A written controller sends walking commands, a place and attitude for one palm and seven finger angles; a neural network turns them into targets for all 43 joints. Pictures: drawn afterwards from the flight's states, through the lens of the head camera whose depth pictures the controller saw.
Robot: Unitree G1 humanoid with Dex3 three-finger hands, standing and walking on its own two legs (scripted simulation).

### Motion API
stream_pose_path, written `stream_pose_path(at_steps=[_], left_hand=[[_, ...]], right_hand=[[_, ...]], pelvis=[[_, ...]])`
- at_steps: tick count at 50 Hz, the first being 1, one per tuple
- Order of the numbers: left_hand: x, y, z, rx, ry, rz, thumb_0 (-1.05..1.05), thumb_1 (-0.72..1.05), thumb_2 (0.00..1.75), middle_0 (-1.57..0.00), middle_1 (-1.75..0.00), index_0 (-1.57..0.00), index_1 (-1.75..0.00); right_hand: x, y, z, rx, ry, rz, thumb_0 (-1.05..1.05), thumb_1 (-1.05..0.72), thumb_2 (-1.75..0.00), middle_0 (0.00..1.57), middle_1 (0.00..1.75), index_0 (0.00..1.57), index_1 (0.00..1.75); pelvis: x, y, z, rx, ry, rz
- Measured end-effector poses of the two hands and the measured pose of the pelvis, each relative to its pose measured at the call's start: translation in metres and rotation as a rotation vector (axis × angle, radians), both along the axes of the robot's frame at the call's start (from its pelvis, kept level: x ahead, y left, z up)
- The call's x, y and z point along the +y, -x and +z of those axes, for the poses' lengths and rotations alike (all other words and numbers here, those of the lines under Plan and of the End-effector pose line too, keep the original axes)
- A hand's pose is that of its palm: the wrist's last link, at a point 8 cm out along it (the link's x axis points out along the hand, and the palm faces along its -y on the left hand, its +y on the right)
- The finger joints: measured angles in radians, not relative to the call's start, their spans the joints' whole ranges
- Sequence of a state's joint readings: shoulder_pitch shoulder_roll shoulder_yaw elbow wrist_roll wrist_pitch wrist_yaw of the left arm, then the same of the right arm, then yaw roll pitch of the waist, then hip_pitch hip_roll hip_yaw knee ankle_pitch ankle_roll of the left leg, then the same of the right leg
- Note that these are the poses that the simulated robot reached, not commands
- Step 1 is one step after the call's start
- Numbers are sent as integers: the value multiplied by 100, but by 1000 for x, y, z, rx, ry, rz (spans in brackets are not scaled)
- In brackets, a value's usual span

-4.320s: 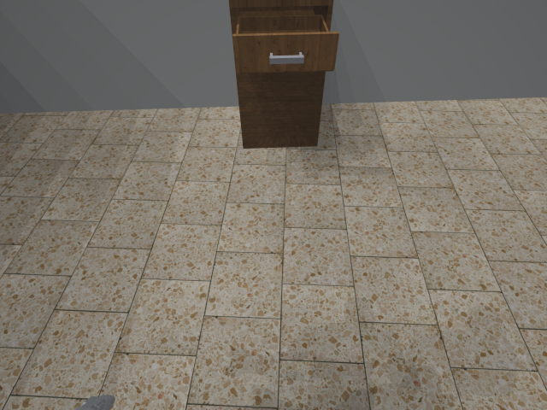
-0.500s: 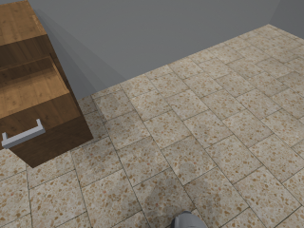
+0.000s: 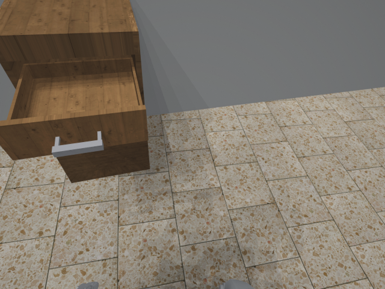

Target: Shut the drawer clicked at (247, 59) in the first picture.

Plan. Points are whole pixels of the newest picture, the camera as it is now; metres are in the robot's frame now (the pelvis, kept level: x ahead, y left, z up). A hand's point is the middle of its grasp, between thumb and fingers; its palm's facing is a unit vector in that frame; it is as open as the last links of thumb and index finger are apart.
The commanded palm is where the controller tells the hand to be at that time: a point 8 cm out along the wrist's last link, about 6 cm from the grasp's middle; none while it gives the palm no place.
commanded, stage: turn to face it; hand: left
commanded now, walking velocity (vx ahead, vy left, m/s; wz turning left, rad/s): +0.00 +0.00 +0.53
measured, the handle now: (78, 142) +0.50 +0.33 -0.06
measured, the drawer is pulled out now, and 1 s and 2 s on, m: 0.30 0.30 0.30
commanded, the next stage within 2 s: take the last steps up to it in 0.46 s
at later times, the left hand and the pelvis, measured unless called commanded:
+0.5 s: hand out of the picture +0.03 +0.14 -0.13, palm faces +0.26 -0.92 -0.29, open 7.4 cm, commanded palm none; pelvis +0.01 -0.06 +0.02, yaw +14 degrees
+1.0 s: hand out of the picture -0.10 +0.16 -0.16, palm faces +0.40 -0.90 -0.20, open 7.4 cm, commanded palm none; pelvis +0.01 +0.00 +0.02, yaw +20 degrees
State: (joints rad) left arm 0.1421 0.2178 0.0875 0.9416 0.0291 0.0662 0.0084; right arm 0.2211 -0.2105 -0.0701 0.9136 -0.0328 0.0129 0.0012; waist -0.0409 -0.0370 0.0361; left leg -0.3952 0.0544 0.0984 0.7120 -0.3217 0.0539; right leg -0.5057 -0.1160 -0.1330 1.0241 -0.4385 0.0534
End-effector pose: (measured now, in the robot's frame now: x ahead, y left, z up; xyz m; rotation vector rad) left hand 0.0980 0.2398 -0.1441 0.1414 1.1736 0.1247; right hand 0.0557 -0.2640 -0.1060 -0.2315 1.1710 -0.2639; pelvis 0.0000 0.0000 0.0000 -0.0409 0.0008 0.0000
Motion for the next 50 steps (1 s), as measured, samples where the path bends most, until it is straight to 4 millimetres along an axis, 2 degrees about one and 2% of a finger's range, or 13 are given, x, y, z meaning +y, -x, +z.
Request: stream_pose_path(at_steps=[6,11,15,20,27,31,37,41,44,47,50], left_hand=[[30,37,24,59,-70,99,0,91,90,-20,-30,-20,-30],[32,60,36,102,-118,153,0,91,90,-19,-30,-20,-30],[16,66,41,97,-137,179,1,91,90,-19,-30,-19,-30],[-20,74,44,50,-152,208,0,91,90,-19,-30,-20,-30],[-64,99,50,53,-99,274,0,90,90,-20,-30,-20,-30],[-73,118,47,74,-82,317,0,92,90,-20,-30,-20,-30],[-73,169,39,140,-41,395,0,92,90,-20,-30,-20,-30],[-66,211,30,222,-6,457,0,91,90,-20,-30,-20,-30],[-57,237,16,294,26,486,0,91,90,-20,-30,-20,-30],[-46,239,15,340,41,468,1,91,90,-20,-30,-20,-30],[-31,217,19,308,46,450,1,91,90,-20,-30,-20,-30]], right_hand=[[7,-28,10,16,-15,87,0,-91,-89,20,30,20,30],[7,-46,4,24,-55,139,0,-91,-89,21,30,21,30],[1,-56,-9,40,-92,174,0,-91,-89,21,30,21,30],[-16,-68,-31,50,-141,211,0,-91,-89,21,30,21,30],[-27,-80,-26,83,-147,273,0,-91,-89,20,30,20,30],[-26,-84,-20,101,-134,309,0,-91,-89,20,30,20,30],[-6,-97,-11,99,-111,396,0,-91,-90,20,30,20,30],[22,-112,-1,54,-98,457,1,-91,-90,20,30,20,30],[43,-118,-1,-3,-84,479,0,-91,-90,20,30,20,30],[55,-106,2,-7,-85,459,0,-91,-89,20,30,20,30],[58,-83,1,50,-80,419,0,-92,-89,20,30,20,30]], pelvis=[[-1,-8,17,17,-12,56],[-10,-12,20,15,-20,102],[-24,-12,17,12,-33,140],[-48,-10,9,3,-46,193],[-65,-7,20,-7,-74,260],[-69,-5,23,-2,-83,287],[-59,0,24,5,-68,326],[-43,1,23,8,-55,346],[-26,1,14,3,-33,354],[-14,-4,16,-13,-34,346],[-4,-13,22,-22,-34,354]])
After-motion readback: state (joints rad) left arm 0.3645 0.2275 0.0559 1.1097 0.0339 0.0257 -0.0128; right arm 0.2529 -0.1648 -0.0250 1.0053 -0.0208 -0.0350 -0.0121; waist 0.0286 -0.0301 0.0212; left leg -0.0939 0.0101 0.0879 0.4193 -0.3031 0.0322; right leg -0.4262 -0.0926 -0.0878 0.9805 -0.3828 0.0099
